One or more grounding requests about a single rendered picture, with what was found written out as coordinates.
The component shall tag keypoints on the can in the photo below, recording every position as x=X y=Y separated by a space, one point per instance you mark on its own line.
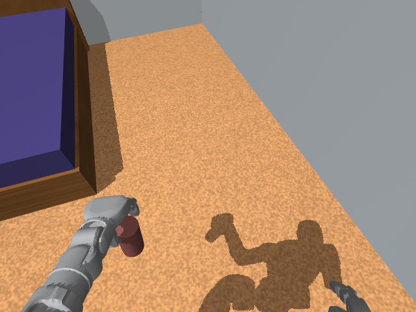
x=129 y=232

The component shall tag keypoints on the bed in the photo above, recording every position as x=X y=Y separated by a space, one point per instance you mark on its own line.
x=46 y=136

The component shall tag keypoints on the left robot hand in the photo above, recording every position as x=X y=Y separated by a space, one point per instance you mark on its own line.
x=114 y=209

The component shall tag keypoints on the left robot arm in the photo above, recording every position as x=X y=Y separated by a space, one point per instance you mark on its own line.
x=71 y=280

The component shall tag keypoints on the right robot hand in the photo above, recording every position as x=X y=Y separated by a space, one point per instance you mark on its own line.
x=349 y=297

